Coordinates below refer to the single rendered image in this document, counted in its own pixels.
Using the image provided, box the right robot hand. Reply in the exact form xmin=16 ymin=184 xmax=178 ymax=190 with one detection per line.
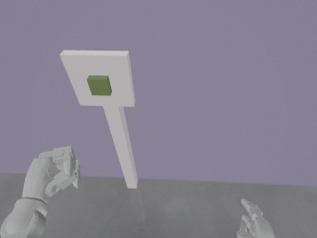
xmin=237 ymin=198 xmax=275 ymax=238

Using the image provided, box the panel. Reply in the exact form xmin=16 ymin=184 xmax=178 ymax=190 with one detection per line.
xmin=59 ymin=50 xmax=138 ymax=189

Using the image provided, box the left robot forearm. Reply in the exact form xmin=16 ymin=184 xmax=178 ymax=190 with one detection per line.
xmin=0 ymin=197 xmax=50 ymax=238

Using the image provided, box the left robot hand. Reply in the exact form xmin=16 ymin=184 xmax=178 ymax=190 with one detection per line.
xmin=22 ymin=146 xmax=81 ymax=204

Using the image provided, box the button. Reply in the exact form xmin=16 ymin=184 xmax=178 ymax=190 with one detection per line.
xmin=86 ymin=75 xmax=112 ymax=96

